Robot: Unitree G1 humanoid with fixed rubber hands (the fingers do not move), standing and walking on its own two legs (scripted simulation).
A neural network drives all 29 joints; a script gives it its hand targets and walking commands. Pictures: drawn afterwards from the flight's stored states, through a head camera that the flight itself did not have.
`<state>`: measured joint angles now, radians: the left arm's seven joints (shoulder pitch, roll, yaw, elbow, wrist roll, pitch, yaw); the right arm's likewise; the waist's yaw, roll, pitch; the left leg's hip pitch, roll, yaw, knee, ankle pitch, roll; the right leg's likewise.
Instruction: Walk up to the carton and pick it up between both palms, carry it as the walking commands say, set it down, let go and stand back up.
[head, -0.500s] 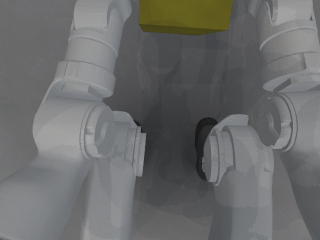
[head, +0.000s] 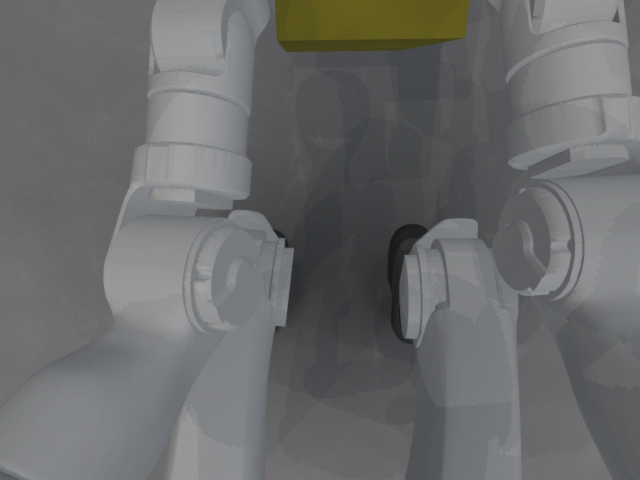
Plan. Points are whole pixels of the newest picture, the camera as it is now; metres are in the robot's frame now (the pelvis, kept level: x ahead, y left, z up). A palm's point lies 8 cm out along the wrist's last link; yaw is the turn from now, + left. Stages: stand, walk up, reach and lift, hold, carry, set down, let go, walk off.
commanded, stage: reach and lift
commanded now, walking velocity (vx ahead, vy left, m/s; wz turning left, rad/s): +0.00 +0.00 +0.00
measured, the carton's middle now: out of the picture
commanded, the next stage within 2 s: none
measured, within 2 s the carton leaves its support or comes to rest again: neither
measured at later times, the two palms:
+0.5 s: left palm out of the picture +0.53 +0.09 -0.08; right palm out of the picture +0.56 -0.14 -0.09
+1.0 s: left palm out of the picture +0.51 +0.09 -0.01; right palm out of the picture +0.53 -0.14 -0.02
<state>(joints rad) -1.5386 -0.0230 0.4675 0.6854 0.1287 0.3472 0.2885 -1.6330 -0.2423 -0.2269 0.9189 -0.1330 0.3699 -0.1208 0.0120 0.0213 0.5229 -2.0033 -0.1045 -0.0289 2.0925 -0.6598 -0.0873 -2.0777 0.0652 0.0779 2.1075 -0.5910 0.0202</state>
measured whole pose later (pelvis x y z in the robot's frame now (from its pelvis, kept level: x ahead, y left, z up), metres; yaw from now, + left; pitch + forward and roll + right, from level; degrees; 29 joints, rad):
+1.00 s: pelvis -0.03 +0.00 +0.10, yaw -3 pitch +26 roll +4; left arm -1.40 -0.12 0.51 0.50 0.21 0.41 0.27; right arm -1.50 -0.13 -0.33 0.74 -0.20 0.46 -0.11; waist 0.03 -0.02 0.52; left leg -1.67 -0.10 -0.05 1.76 -0.54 -0.09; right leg -1.74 0.09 0.10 1.77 -0.47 0.03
